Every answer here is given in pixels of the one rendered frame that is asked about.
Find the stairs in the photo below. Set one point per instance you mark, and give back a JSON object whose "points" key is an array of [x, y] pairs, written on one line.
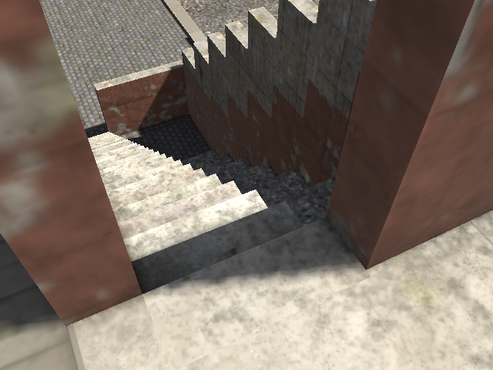
{"points": [[174, 220]]}

